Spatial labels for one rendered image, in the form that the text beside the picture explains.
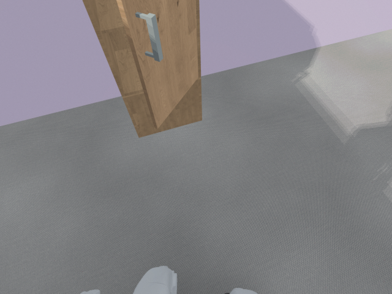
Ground robot left thigh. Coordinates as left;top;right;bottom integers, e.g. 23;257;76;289
133;267;177;294

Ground handle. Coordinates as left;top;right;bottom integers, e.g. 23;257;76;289
135;12;163;62

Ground cupboard door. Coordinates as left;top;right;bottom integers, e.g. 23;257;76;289
116;0;198;129

